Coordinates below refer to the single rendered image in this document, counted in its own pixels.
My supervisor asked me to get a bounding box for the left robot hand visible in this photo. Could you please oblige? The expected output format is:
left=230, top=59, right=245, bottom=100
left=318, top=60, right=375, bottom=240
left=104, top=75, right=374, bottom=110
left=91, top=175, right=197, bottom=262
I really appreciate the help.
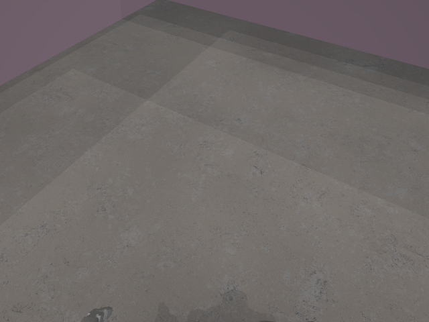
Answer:
left=79, top=307, right=113, bottom=322

